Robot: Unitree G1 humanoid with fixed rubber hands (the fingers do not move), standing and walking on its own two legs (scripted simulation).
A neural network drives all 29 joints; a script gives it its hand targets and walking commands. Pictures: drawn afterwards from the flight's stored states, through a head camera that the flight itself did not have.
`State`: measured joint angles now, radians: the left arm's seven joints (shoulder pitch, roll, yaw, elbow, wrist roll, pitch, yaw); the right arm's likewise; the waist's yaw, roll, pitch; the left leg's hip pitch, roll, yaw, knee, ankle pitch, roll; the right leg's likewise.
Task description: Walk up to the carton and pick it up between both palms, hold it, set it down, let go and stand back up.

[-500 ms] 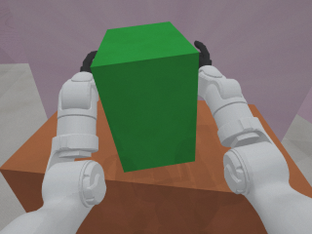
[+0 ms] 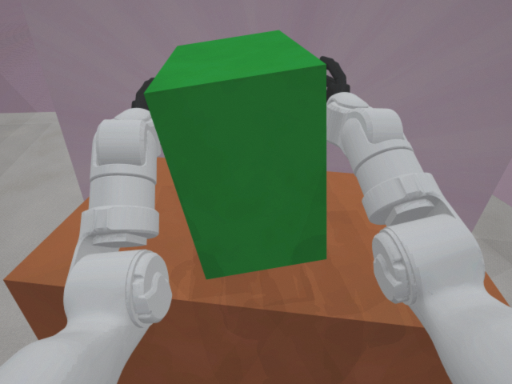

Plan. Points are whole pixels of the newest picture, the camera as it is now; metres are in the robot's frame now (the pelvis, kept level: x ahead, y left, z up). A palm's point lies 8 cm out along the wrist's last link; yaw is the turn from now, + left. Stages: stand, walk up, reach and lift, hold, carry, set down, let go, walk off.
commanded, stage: hold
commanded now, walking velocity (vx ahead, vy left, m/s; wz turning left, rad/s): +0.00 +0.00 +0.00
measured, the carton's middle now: (245, 143) +0.40 +0.00 +0.27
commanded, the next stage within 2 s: set down in 1.54 s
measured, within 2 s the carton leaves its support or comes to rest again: neither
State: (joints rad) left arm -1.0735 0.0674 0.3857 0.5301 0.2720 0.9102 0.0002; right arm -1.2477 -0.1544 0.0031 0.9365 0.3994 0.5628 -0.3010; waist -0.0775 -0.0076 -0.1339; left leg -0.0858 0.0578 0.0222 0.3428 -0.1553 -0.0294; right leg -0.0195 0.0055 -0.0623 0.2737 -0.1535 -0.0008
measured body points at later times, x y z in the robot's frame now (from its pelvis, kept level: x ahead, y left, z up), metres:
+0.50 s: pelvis +0.00 +0.00 +0.00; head -0.10 +0.01 +0.44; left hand +0.38 +0.14 +0.33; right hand +0.38 -0.13 +0.36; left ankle +0.03 +0.13 -0.75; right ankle +0.01 -0.11 -0.75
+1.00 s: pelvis +0.00 +0.00 +0.00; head -0.10 +0.01 +0.44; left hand +0.39 +0.14 +0.33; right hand +0.38 -0.13 +0.35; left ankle +0.03 +0.13 -0.75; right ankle +0.01 -0.11 -0.75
